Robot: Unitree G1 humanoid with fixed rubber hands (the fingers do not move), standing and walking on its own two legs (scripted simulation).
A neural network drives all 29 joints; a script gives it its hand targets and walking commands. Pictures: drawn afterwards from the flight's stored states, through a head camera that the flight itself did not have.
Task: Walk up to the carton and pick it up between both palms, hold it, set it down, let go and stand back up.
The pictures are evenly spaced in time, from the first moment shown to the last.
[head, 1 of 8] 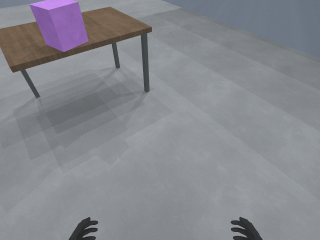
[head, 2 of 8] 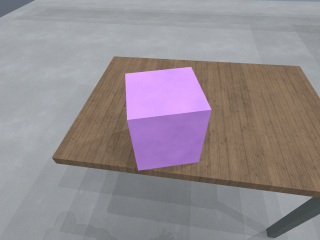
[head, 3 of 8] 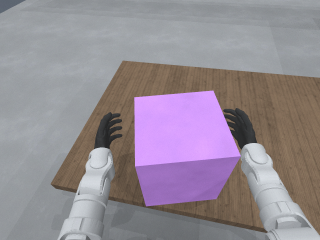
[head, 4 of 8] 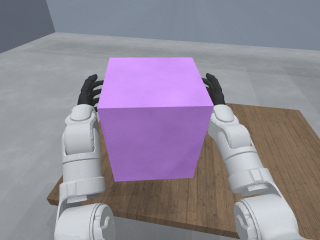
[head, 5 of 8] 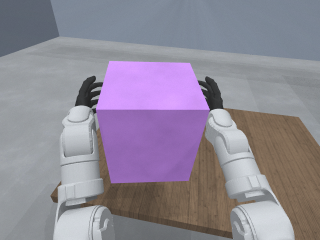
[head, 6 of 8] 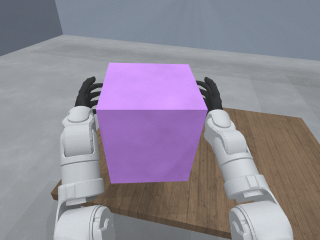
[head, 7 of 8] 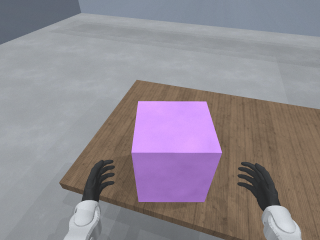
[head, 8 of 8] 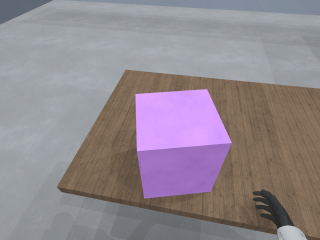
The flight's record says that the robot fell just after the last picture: no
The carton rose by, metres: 0.19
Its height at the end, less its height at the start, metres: +0.00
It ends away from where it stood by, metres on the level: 0.04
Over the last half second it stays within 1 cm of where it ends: yes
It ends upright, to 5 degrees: yes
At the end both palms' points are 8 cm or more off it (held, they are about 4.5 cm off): yes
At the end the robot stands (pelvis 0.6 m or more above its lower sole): yes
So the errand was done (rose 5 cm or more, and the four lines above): yes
